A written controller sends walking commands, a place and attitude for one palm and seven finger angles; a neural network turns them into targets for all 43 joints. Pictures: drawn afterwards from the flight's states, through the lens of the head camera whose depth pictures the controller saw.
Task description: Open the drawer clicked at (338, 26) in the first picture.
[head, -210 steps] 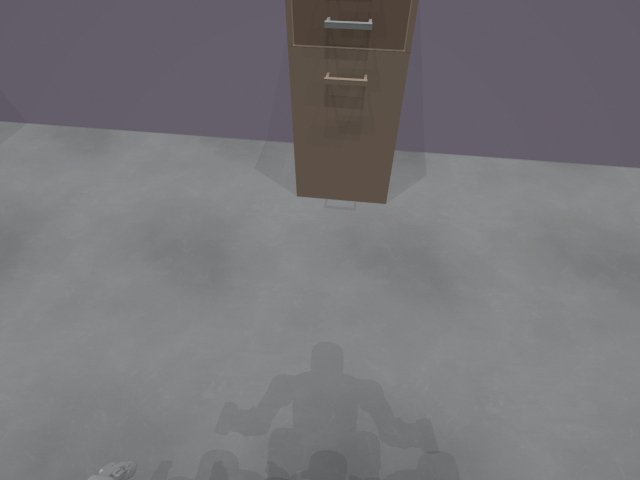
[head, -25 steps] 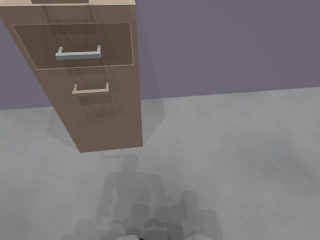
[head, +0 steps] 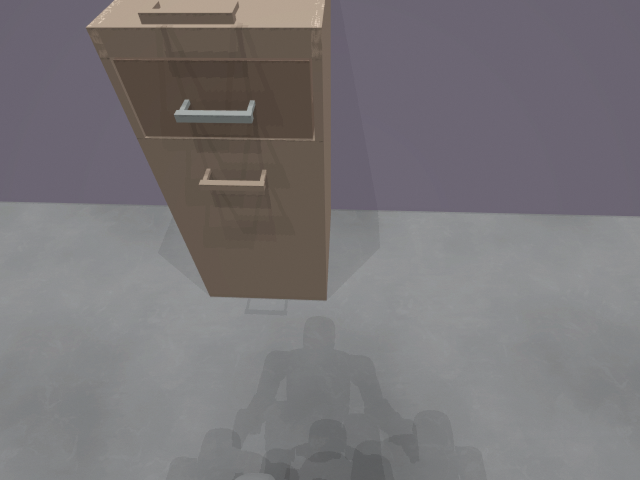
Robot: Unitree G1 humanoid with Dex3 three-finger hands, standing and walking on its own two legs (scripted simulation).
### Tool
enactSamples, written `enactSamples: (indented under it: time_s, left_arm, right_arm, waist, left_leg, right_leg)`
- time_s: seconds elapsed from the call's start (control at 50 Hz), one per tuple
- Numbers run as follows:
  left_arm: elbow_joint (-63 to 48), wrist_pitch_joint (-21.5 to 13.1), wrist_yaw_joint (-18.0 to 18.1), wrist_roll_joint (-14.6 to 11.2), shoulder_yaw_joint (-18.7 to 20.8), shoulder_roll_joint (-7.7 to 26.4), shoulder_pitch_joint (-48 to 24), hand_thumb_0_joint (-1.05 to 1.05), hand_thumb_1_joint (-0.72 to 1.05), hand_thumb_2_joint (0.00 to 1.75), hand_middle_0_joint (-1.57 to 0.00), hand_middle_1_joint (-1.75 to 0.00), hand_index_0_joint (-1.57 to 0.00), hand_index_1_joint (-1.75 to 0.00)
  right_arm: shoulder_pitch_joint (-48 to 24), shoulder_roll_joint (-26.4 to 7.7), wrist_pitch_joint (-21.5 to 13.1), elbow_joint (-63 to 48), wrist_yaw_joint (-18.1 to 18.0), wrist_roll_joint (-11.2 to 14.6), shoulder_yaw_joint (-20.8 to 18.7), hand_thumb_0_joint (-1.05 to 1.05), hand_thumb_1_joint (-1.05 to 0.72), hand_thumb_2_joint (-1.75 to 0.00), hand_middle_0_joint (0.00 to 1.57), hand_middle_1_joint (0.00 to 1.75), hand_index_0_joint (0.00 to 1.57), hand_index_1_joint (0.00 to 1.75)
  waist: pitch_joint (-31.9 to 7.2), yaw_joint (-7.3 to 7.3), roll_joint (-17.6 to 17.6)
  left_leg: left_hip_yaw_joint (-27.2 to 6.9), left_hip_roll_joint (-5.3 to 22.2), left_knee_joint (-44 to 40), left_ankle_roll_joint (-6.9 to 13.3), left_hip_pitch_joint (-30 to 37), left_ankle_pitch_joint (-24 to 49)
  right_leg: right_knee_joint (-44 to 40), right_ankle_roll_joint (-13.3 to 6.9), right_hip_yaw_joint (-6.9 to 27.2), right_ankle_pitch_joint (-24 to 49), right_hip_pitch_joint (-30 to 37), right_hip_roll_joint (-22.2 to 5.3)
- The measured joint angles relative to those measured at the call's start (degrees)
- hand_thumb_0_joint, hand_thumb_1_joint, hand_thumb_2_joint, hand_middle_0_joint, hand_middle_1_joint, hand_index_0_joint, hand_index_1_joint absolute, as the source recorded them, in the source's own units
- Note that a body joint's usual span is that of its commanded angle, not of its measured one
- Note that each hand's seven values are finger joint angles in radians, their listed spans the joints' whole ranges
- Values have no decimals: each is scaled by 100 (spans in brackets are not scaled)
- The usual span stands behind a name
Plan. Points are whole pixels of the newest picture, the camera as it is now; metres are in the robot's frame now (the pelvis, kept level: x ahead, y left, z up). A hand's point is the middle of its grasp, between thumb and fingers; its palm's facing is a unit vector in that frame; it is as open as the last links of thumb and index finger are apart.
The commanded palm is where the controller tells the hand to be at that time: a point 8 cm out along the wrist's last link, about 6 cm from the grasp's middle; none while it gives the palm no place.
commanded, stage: take the last steps up to it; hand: left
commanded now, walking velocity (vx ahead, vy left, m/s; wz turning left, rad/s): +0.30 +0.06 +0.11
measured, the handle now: (216, 110) +0.77 +0.27 +0.03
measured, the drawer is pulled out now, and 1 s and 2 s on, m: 0.00 0.00 0.00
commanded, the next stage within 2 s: come to a stop and stand still in 0.86 s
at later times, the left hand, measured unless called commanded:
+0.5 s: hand out of the picture +0.15 +0.21 -0.17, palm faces +0.03 -0.98 -0.21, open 7.4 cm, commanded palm none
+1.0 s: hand (199, 445) +0.20 +0.21 -0.20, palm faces +0.13 -0.98 -0.12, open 7.3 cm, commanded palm none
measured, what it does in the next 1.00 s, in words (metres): walks ahead: left foot, then right foot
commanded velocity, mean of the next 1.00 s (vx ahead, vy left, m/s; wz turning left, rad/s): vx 0.21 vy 0.01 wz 0.01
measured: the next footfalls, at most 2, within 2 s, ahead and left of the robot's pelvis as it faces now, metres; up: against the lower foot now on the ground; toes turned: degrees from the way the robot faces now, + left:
left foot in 0.14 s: +0.02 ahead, +0.14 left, +0.00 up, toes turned +7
right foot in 0.50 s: +0.21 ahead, -0.09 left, +0.00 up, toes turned -7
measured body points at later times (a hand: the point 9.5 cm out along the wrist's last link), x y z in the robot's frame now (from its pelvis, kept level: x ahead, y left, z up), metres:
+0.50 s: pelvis +0.10 +0.02 -0.01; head +0.12 +0.00 +0.44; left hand +0.15 +0.26 -0.16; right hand +0.04 -0.21 -0.18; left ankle -0.02 +0.14 -0.74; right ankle +0.17 -0.09 -0.74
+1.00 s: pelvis +0.26 +0.06 -0.01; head +0.28 +0.09 +0.43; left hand +0.19 +0.27 -0.18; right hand +0.35 -0.17 -0.15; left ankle +0.31 +0.15 -0.74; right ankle +0.18 -0.08 -0.72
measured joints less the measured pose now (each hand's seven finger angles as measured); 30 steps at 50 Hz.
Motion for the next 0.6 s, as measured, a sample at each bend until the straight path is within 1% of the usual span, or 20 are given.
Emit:
enactSamples:
  time_s: [0.04, 0.08, 0.12, 0.14, 0.16, 0.18, 0.2, 0.24, 0.28, 0.34, 0.42, 0.46, 0.5, 0.52, 0.54, 0.56, 0.6]
  left_arm:
    - [79, -35, -37, 14, 14, 44, 88, 1, 92, 90, -20, -30, -21, -30]
    - [189, -42, -69, 15, 38, 108, 208, 1, 92, 90, -20, -30, -21, -30]
    - [313, -11, -93, -16, 67, 174, 371, 0, 91, 90, -20, -30, -21, -30]
    - [376, 26, -107, -40, 83, 211, 450, 0, 91, 90, -20, -30, -21, -30]
    - [466, 86, -112, -49, 102, 268, 489, 1, 91, 90, -20, -30, -21, -30]
    - [546, 148, -114, -42, 116, 307, 527, 1, 91, 90, -20, -30, -20, -30]
    - [613, 195, -122, -24, 125, 331, 560, 1, 91, 90, -20, -30, -20, -30]
    - [707, 234, -164, -9, 129, 342, 557, 1, 91, 90, -20, -30, -20, -30]
    - [703, 211, -214, -12, 122, 320, 476, 1, 91, 90, -20, -30, -20, -30]
    - [592, 133, -256, -26, 106, 272, 283, 1, 91, 90, -20, -30, -20, -30]
    - [445, 75, -270, -49, 90, 180, 5, 1, 91, 90, -20, -30, -20, -30]
    - [396, 41, -277, -51, 90, 134, -113, 1, 91, 90, -20, -30, -20, -30]
    - [343, -44, -285, -41, 93, 110, -194, 1, 91, 90, -20, -30, -20, -30]
    - [333, -123, -277, -26, 97, 84, -252, 1, 91, 90, -20, -30, -20, -30]
    - [323, -204, -261, -18, 99, 50, -313, 1, 91, 90, -20, -30, -20, -30]
    - [301, -270, -241, -33, 89, 17, -346, 1, 91, 90, -20, -30, -20, -30]
    - [290, -357, -193, -62, 70, -39, -312, 0, 91, 90, -20, -30, -20, -30]
  right_arm:
    - [-29, 28, -29, 25, 20, -4, 33, 1, -91, -90, 20, 30, 20, 30]
    - [-46, 71, -97, 27, 39, -8, 72, 1, -91, -90, 20, 30, 20, 30]
    - [-23, 101, -219, -1, 44, -6, 123, 1, -91, -90, 20, 30, 20, 30]
    - [-12, 122, -295, -12, 33, -14, 135, 1, -90, -90, 20, 30, 20, 30]
    - [-20, 189, -352, 0, 14, -29, 148, 1, -90, -90, 20, 30, 20, 30]
    - [-1, 250, -396, -4, 2, -43, 173, 1, -90, -90, 20, 30, 20, 30]
    - [46, 305, -441, -6, -14, -51, 201, 1, -90, -90, 20, 30, 20, 30]
    - [199, 380, -515, 14, -76, -47, 229, 1, -91, -90, 20, 30, 20, 30]
    - [362, 380, -548, 95, -125, -39, 229, 1, -92, -90, 20, 30, 20, 30]
    - [596, 382, -569, 286, -131, -33, 248, 1, -92, -90, 20, 30, 20, 30]
    - [846, 397, -565, 528, -115, -41, 246, 1, -91, -90, 20, 30, 20, 30]
    - [943, 393, -556, 622, -111, -51, 232, 1, -91, -90, 20, 30, 20, 30]
    - [1053, 386, -549, 700, -112, -43, 222, 1, -91, -90, 20, 30, 20, 30]
    - [1086, 371, -546, 744, -105, -20, 214, 1, -91, -90, 20, 30, 20, 30]
    - [1076, 360, -524, 790, -96, 6, 206, 1, -91, -90, 20, 30, 20, 30]
    - [1050, 351, -490, 816, -86, 21, 201, 1, -91, -90, 20, 30, 20, 30]
    - [942, 335, -443, 844, -66, 26, 180, 1, -91, -90, 20, 30, 20, 30]
  waist:
    - [1, 83, -56]
    - [-27, 153, -123]
    - [-100, 195, -147]
    - [-139, 188, -157]
    - [-130, 199, -250]
    - [-128, 213, -306]
    - [-142, 203, -329]
    - [-180, 128, -290]
    - [-171, 66, -219]
    - [-117, 39, -148]
    - [-42, -14, -82]
    - [-15, -68, -38]
    - [-2, -112, 8]
    - [28, -112, 79]
    - [69, -122, 147]
    - [103, -124, 186]
    - [109, -78, 190]
  left_leg:
    - [80, 17, -463, 47, 254, -118]
    - [181, 8, -1046, 112, 554, -70]
    - [276, 2, -1900, 187, 983, 253]
    - [253, -6, -2135, 269, 1078, 478]
    - [290, -59, -2054, 320, 1084, 531]
    - [341, -78, -2011, 354, 1137, 493]
    - [378, -82, -2061, 375, 1227, 459]
    - [373, -83, -2304, 396, 1429, 480]
    - [330, -104, -2604, 398, 1637, 580]
    - [287, -152, -2958, 401, 1909, 670]
    - [312, -179, -3098, 339, 2179, 542]
    - [350, -157, -3000, 276, 2271, 357]
    - [373, -98, -2664, 190, 2277, 38]
    - [354, -16, -2236, 204, 2155, -183]
    - [290, 55, -1504, 277, 1884, -366]
    - [180, 61, -637, 345, 1539, -482]
    - [73, 45, 778, 424, 857, -298]
  right_leg:
    - [15, 34, -65, -20, -5, -43]
    - [70, 91, -122, -68, -16, -95]
    - [254, 176, -170, -188, -66, -121]
    - [454, 208, -176, -325, -142, -137]
    - [799, 220, -54, -660, -253, -165]
    - [1260, 200, 94, -953, -418, -131]
    - [1736, 176, 203, -1084, -606, -81]
    - [2499, 145, 305, -1002, -977, -13]
    - [2825, 149, 361, -725, -1268, -21]
    - [2573, 186, 417, -382, -1492, -82]
    - [1686, 201, 384, -185, -1454, -90]
    - [1237, 173, 316, -81, -1312, -31]
    - [688, 110, 223, 156, -1019, 77]
    - [645, -34, 174, 351, -954, 145]
    - [802, -138, 111, 274, -950, 184]
    - [886, -199, 48, 133, -890, 200]
    - [755, -234, -11, -21, -651, 237]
